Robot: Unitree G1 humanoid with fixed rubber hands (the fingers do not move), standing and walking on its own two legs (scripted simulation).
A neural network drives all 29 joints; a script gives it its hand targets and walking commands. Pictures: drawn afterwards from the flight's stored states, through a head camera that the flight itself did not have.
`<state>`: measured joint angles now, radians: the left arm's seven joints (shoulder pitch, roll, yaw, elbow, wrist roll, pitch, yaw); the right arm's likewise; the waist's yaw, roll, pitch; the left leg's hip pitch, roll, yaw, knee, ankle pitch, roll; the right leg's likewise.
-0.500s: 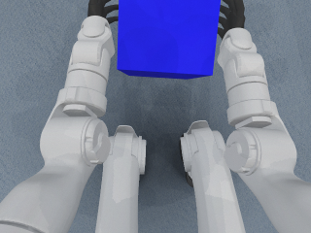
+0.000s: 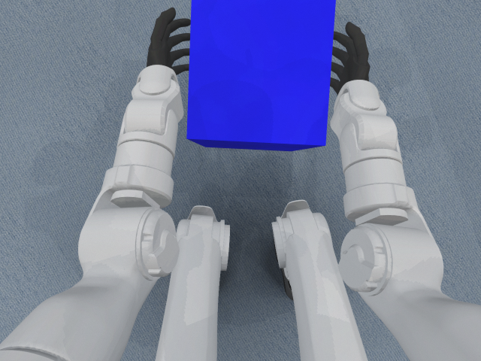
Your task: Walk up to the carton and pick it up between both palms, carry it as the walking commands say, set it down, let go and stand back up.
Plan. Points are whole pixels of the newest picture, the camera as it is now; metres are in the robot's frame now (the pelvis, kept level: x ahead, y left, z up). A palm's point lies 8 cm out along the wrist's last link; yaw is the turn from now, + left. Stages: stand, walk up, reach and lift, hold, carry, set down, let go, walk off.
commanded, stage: reach and lift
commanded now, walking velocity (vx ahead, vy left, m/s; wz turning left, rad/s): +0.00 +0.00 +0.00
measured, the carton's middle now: (255, 78) +0.53 -0.02 -0.17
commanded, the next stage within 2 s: none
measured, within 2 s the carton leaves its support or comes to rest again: neither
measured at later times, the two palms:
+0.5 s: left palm (142, 60) +0.50 +0.13 -0.03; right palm (370, 76) +0.48 -0.14 -0.03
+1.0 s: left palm (114, 53) +0.48 +0.13 +0.04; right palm (403, 70) +0.46 -0.14 +0.04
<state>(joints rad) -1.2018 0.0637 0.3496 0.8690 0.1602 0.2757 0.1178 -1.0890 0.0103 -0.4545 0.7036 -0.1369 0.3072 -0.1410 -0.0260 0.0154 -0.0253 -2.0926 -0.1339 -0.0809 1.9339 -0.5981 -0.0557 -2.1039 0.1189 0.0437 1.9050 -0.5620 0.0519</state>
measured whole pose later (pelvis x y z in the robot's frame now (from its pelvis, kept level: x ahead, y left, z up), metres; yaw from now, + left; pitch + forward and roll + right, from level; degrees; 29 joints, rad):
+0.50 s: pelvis +0.00 +0.00 +0.05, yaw +0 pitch +43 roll -2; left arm -1.10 0.01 0.37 0.82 0.21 0.31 0.11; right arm -0.99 0.06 -0.50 0.67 -0.19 0.32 -0.11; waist -0.03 0.02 -0.12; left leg -1.95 -0.15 -0.10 1.77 -0.56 -0.05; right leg -1.95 0.11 0.05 1.74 -0.53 0.05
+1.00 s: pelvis +0.01 +0.00 +0.10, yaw +1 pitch +39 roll -1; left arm -0.97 -0.03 0.38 0.80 0.22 0.30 0.11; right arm -0.88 0.10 -0.50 0.68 -0.21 0.31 -0.10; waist -0.03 0.02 -0.17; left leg -1.73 -0.15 -0.12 1.59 -0.53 -0.04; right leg -1.73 0.12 0.08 1.56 -0.50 0.05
